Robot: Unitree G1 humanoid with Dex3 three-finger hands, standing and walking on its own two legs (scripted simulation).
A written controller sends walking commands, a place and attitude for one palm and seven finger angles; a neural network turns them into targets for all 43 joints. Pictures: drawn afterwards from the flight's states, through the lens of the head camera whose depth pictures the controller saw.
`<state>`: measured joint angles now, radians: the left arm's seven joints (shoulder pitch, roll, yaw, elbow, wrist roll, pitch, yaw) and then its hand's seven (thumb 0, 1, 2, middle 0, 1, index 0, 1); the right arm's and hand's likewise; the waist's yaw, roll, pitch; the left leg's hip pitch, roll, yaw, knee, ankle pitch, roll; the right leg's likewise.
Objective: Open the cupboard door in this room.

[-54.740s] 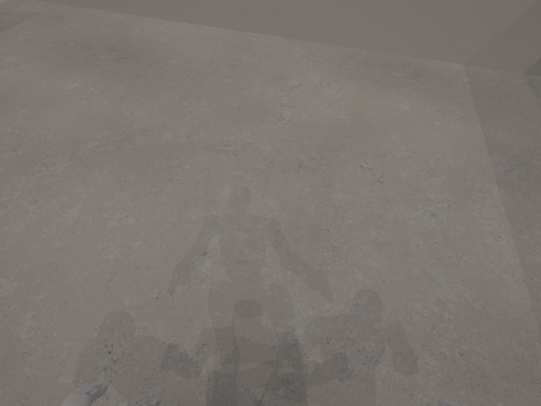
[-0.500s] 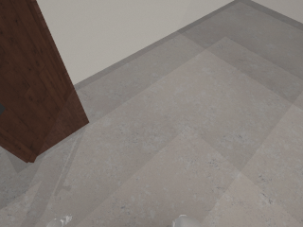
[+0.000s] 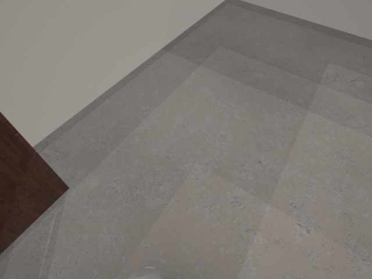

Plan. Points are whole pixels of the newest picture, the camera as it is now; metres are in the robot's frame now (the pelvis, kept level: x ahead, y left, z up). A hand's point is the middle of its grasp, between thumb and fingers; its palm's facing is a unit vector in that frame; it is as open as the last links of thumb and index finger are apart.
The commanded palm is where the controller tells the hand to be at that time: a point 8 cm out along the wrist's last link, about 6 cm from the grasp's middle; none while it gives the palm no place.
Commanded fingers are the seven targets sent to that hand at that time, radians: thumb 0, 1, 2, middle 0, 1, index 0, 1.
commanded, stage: walk to a spot facing it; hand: left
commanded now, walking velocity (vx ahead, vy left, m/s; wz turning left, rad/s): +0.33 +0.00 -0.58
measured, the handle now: out of the picture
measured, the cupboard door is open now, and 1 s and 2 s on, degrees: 38 38 38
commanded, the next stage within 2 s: turn to face it in 1.04 s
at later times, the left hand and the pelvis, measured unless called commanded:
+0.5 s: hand (161, 177) +0.41 +0.11 -0.17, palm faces -0.37 -0.91 -0.17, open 7.4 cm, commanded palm none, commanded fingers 0.00 0.90 0.90 -0.20 -0.30 -0.20 -0.30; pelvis +0.20 -0.01 -0.02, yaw -19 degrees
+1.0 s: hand (179, 167) +0.45 +0.06 -0.18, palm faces -0.36 -0.91 -0.21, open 7.4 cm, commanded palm none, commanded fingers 0.00 0.90 0.90 -0.20 -0.30 -0.20 -0.30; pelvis +0.44 -0.12 -0.01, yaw -29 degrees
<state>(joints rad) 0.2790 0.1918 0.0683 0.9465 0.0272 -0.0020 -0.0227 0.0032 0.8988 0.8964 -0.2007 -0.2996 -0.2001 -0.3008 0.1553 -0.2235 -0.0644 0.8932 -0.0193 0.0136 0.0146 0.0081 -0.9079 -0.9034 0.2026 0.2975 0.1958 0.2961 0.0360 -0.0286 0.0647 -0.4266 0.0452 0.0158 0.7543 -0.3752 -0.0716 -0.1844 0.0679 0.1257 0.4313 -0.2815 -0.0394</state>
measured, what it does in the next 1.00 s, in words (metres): walks ahead, turning right: left foot, then right foot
